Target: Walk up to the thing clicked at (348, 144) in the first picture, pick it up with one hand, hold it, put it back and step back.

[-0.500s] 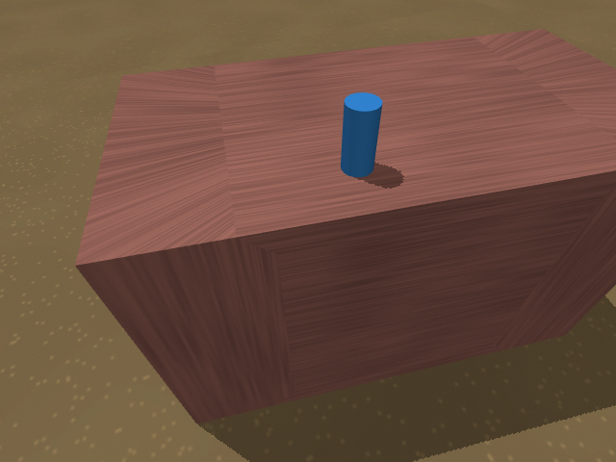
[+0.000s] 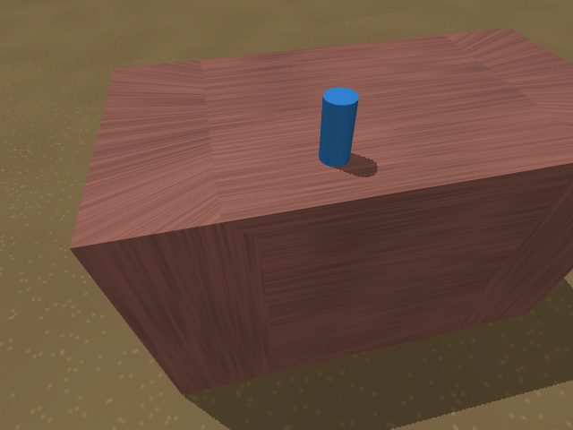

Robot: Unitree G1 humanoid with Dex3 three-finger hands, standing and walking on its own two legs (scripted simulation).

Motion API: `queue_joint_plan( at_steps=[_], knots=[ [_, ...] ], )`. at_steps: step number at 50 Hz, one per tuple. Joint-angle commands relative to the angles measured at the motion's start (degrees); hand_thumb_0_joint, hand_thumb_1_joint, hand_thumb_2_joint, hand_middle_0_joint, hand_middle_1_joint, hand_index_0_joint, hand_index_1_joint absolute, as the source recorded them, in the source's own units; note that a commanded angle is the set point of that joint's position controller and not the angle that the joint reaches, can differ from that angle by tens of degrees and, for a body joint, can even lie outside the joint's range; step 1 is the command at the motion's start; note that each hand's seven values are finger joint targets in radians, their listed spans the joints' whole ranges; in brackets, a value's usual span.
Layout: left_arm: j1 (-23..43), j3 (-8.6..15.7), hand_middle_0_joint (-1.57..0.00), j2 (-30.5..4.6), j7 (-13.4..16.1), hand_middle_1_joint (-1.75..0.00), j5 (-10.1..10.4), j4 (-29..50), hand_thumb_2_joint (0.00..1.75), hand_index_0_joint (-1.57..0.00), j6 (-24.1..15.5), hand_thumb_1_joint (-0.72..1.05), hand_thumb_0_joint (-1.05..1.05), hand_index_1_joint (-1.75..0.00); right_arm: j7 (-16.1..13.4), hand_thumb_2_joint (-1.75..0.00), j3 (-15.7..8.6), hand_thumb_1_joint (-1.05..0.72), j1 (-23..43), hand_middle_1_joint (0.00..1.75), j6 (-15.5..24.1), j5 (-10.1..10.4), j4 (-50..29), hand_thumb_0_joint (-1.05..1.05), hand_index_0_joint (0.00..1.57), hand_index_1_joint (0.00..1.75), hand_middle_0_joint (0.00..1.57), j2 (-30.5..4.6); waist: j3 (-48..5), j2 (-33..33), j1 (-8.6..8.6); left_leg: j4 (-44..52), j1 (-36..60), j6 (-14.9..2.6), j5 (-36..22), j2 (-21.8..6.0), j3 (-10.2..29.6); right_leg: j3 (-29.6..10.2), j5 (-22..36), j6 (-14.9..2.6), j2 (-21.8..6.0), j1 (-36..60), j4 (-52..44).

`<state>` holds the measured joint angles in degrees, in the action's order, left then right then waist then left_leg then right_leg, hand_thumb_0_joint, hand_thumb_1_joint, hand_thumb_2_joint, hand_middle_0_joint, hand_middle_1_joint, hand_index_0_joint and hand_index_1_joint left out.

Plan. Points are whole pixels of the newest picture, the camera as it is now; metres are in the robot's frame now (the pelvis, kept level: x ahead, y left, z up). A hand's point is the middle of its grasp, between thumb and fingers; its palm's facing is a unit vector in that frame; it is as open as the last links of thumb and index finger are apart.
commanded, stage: stand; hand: right
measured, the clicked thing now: (337, 128) +0.64 -0.09 +0.09
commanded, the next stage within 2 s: walk up in 0.62 s
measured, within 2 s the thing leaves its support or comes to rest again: neither
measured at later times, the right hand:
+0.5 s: hand out of the picture +0.08 -0.25 -0.16, palm faces -0.02 +0.94 -0.34, open 7.4 cm
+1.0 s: hand out of the picture +0.14 -0.22 -0.15, palm faces -0.11 +0.90 -0.43, open 7.4 cm
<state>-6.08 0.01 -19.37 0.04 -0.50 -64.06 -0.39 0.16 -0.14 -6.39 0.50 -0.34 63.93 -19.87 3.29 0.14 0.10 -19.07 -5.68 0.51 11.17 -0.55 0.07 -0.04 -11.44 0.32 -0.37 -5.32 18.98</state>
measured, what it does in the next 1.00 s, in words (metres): steps on the spot: left foot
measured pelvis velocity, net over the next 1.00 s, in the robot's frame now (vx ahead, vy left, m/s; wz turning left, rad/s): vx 0.07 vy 0.07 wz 0.12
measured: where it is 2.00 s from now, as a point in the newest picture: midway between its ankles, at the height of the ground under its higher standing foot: outside the picture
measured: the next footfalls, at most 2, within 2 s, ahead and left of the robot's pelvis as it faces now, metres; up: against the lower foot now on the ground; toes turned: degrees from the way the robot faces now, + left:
left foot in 0.92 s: +0.15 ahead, +0.17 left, +0.00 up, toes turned +12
right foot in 1.32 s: +0.23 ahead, -0.09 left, +0.00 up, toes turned +12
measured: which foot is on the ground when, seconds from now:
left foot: down 0.00-0.70, up 0.72-0.90, down 0.92-1.00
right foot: down 0.00-0.94, up 0.96-1.00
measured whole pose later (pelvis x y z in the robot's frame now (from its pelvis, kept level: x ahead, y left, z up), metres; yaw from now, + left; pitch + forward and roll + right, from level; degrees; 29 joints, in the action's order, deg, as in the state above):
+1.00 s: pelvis +0.07 +0.07 -0.03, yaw +7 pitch -3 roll +0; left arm -15.7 5.2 -25.1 -1.9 -2.1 -54.4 0.7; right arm 3.0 -5.9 -17.0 3.1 -1.8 52.6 -23.1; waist 6.1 -2.5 0.1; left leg -39.1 -19.9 -0.6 15.9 -1.2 -1.3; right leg -1.5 -31.1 -2.5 -3.8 -12.7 53.4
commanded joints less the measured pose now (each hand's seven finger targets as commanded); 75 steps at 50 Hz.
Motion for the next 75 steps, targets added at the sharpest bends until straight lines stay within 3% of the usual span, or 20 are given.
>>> queue_joint_plan(
  at_steps=[1, 30, 31, 32, 34, 36, 40, 45, 46, 47, 48, 49, 51, 55, 60, 65, 66, 67, 68, 75],
  knots=[
    [1.91, 2.28, -0.20, -12.33, 0.52, -0.30, 0.14, 3.35, 0.90, -0.20, -1.40, 0.90, 0.00, -0.30, -0.83, -0.90, -2.04, -0.90, 2.11, 0.30, 1.35, -0.03, -3.58, 0.00, 0.20, 0.30, 0.20, -11.75, -4.63, -0.39, -0.22, 2.62, 0.93, -1.78, -10.67, -6.77, 5.03, -4.82, 10.42, -1.99, -6.95, 0.47, -2.38],
    [1.53, 2.20, -0.20, -12.74, 0.64, -0.30, -0.02, 3.55, 0.90, -0.20, -1.43, 0.90, 0.00, -0.30, -0.82, -0.90, -1.97, -0.90, 1.77, 0.30, 1.29, -0.09, -3.21, 0.00, 0.20, 0.30, 0.20, -12.01, -3.93, -0.52, -0.09, 3.14, 0.93, -1.90, -9.65, -6.79, 5.27, -5.07, 10.13, -1.79, -7.19, 0.08, -3.15],
    [-1.32, 5.52, -0.20, -16.83, -0.29, -0.30, -0.52, 6.01, 0.90, -0.20, -2.24, 0.90, 0.00, -0.30, 0.55, -0.90, -4.31, -0.90, -1.88, 0.30, 1.12, -0.85, -5.56, 0.00, 0.20, 0.30, 0.20, -14.33, -7.61, 0.35, -0.90, -1.64, -2.09, -5.13, 11.70, -3.09, 5.65, -2.20, -14.32, -3.47, -3.32, 3.89, 1.08],
    [-3.74, 6.04, -0.20, -16.88, -0.50, -0.30, -1.15, 5.50, 0.90, -0.20, -2.28, 0.90, 0.00, -0.30, 1.03, -0.90, -4.56, -0.90, -2.10, 0.30, 0.85, -1.31, -5.93, 0.00, 0.20, 0.30, 0.20, -14.18, -4.63, 0.29, -2.03, -2.70, -10.09, -5.67, 22.97, -3.24, 6.89, -5.75, -23.54, -5.06, -5.25, 4.74, 0.85],
    [-8.24, 7.56, -0.20, -18.64, -0.81, -0.30, -1.80, 6.40, 0.90, -0.20, -2.51, 0.90, 0.00, -0.30, 1.82, -0.90, -4.39, -0.90, 3.23, 0.30, 0.39, -1.88, -9.89, 0.00, 0.20, 0.30, 0.20, -11.57, 3.73, -6.56, -5.46, -15.18, -25.00, -4.03, 19.42, 0.37, 1.57, -16.28, -33.44, -9.81, -13.23, 5.55, -7.00],
    [-8.39, 8.63, -0.20, -20.21, -0.58, -0.30, -2.44, 9.43, 0.90, -0.20, -3.48, 0.90, 0.00, -0.30, 1.84, -0.90, -5.11, -0.90, 3.53, 0.30, 0.65, -2.31, -12.21, 0.00, 0.20, 0.30, 0.20, -12.53, 7.01, -6.86, -5.97, -30.55, -33.82, -2.25, 16.10, -3.30, 4.80, -26.09, -24.96, -16.55, -24.32, 6.47, -12.75],
    [-2.10, 8.19, -0.20, -18.70, -0.95, -0.30, -1.79, 14.17, 0.90, -0.20, -4.31, 0.90, 0.00, -0.30, 3.31, -0.90, -6.43, -0.90, -3.78, 0.30, 1.40, -1.56, -12.91, 0.00, 0.20, 0.30, 0.20, -13.07, 5.58, -7.74, -1.23, -26.50, -24.65, -0.60, 13.14, -6.63, 4.30, -10.43, -13.00, -13.35, -18.39, 1.05, -10.65],
    [-2.33, 7.61, -0.20, -16.30, -2.14, -0.30, -1.52, 16.87, 0.90, -0.20, -2.81, 0.90, 0.00, -0.30, 3.00, -0.90, -8.75, -0.90, -17.15, 0.30, 2.58, -1.68, -10.82, 0.00, 0.20, 0.30, 0.20, -12.97, -1.43, -2.84, 4.51, -10.98, 4.56, -0.26, -1.14, 1.41, -6.41, 4.91, -3.44, -7.62, -8.60, -14.16, 13.30],
    [-5.16, 6.76, -0.20, -13.16, -2.34, -0.30, -1.68, 17.44, 0.90, -0.20, -2.14, 0.90, 0.00, -0.30, 2.17, -0.90, -9.93, -0.90, -22.78, 0.30, 2.94, -1.84, -9.77, 0.00, 0.20, 0.30, 0.20, -15.69, -3.87, 6.67, 6.32, -9.84, 11.70, -1.89, 4.95, 0.74, -2.72, 7.68, -6.34, -6.38, -5.54, -19.81, 27.98],
    [-5.94, 5.74, -0.20, -9.04, -2.32, -0.30, -1.29, 19.22, 0.90, -0.20, -1.81, 0.90, 0.00, -0.30, 1.32, -0.90, -10.88, -0.90, -26.41, 0.30, 3.56, -2.60, -10.83, 0.00, 0.20, 0.30, 0.20, -22.27, -3.85, 21.50, 7.27, 1.15, 12.19, -8.51, 17.02, -14.81, 27.21, 5.54, -24.29, -4.00, 1.98, -32.05, 43.66],
    [-5.06, 6.94, -0.20, -14.27, -1.74, -0.30, -0.94, 18.77, 0.90, -0.20, -1.13, 0.90, 0.00, -0.30, 1.40, -0.90, -10.86, -0.90, -22.49, 0.30, 3.78, -1.24, -13.42, 0.00, 0.20, 0.30, 0.20, -24.45, -4.14, 12.31, 5.66, 7.87, 1.38, -14.78, 27.68, -21.62, 43.25, -5.65, -26.43, -4.60, -0.01, -28.20, 47.73],
    [-5.73, 6.82, -0.20, -16.95, -1.54, -0.30, -0.67, 17.90, 0.90, -0.20, -0.86, 0.90, 0.00, -0.30, 1.04, -0.90, -10.67, -0.90, -17.68, 0.30, 3.93, -0.49, -15.24, 0.00, 0.20, 0.30, 0.20, -24.30, -0.40, 6.18, 3.39, 8.11, -1.85, -15.51, 29.06, -21.50, 40.86, -8.06, -21.43, -4.82, -2.03, -29.15, 50.30],
    [-10.95, 6.89, -0.20, -16.61, -1.50, -0.30, -0.29, 15.44, 0.90, -0.20, -0.48, 0.90, 0.00, -0.30, -0.02, -0.90, -9.10, -0.90, -13.59, 0.30, 4.77, -0.50, -17.68, 0.00, 0.20, 0.30, 0.20, -20.78, 0.20, 4.04, 0.08, 2.24, 0.10, -13.96, 13.23, -17.91, 29.06, -7.60, -14.56, -3.94, -5.49, -30.57, 48.75],
    [-12.21, 6.85, -0.20, -14.81, -1.83, -0.30, -0.83, 15.32, 0.90, -0.20, 0.94, 0.90, 0.00, -0.30, -1.23, -0.90, -7.71, -0.90, -15.19, 0.30, 5.45, -0.51, -17.96, 0.00, 0.20, 0.30, 0.20, -17.75, 1.26, 5.96, -1.05, -0.80, -7.97, -11.76, -17.67, -14.01, 13.98, -4.39, -10.96, -1.28, -4.79, -21.06, 39.63],
    [-7.77, 6.53, -0.20, -12.47, -1.46, -0.30, -0.53, 17.25, 0.90, -0.20, 1.99, 0.90, 0.00, -0.30, -2.41, -0.90, -6.93, -0.90, -13.73, 0.30, 4.81, -0.54, -19.16, 0.00, 0.20, 0.30, 0.20, -17.87, -0.12, 8.71, -0.54, -7.84, -13.52, -11.29, -35.50, -12.90, 8.13, 0.56, -6.41, -1.82, -3.46, -12.59, 29.81],
    [-7.78, 6.78, -0.20, -13.23, -0.86, -0.30, -0.66, 17.30, 0.90, -0.20, 1.02, 0.90, 0.00, -0.30, -2.68, -0.90, -5.53, -0.90, -10.26, 0.30, 2.42, 0.84, -20.39, 0.00, 0.20, 0.30, 0.20, -16.30, -5.91, 4.67, -1.89, -20.99, -12.46, -6.78, -23.21, -7.63, 6.36, 1.28, 5.16, -4.47, -1.23, -3.20, 10.51],
    [-8.01, 7.72, -0.20, -17.43, -0.58, -0.30, -1.31, 17.61, 0.90, -0.20, 0.38, 0.90, 0.00, -0.30, -2.77, -0.90, -4.84, -0.90, -12.31, 0.30, 2.18, 1.30, -20.57, 0.00, 0.20, 0.30, 0.20, -13.97, -7.65, -3.55, -1.74, -28.50, -16.05, -4.08, -13.73, -3.96, 5.03, -8.88, 16.59, -6.73, -9.25, 0.22, 9.16],
    [-5.21, 7.81, -0.20, -18.98, -0.53, -0.30, -0.95, 18.87, 0.90, -0.20, 0.01, 0.90, 0.00, -0.30, -3.09, -0.90, -3.91, -0.90, -14.45, 0.30, 1.76, 1.40, -20.10, 0.00, 0.20, 0.30, 0.20, -11.44, -6.91, -9.80, -0.16, -34.56, -18.96, -1.93, 9.61, 1.96, 2.28, -18.88, 23.11, -12.26, -18.48, -1.05, 5.78],
    [-2.98, 7.21, -0.20, -19.05, -0.47, -0.30, -0.60, 19.36, 0.90, -0.20, -0.05, 0.90, 0.00, -0.30, -3.80, -0.90, -4.71, -0.90, -12.31, 0.30, 1.06, 1.16, -18.99, 0.00, 0.20, 0.30, 0.20, -13.02, -6.96, -12.31, -1.18, -39.97, -17.15, -1.92, 27.43, 2.14, 3.20, -22.82, 24.66, -18.59, -22.96, -6.49, 5.65],
    [-0.51, 5.68, -0.20, -15.94, 0.22, -0.30, -0.69, 18.32, 0.90, -0.20, 0.69, 0.90, 0.00, -0.30, -2.21, -0.90, -4.58, -0.90, -12.31, 0.30, 1.82, 0.26, -13.89, 0.00, 0.20, 0.30, 0.20, -12.50, -6.77, -10.93, 0.09, -17.43, -11.15, -1.13, 13.03, 1.97, -1.44, -8.54, 19.32, -11.89, -12.06, -6.68, 15.43]
  ],
)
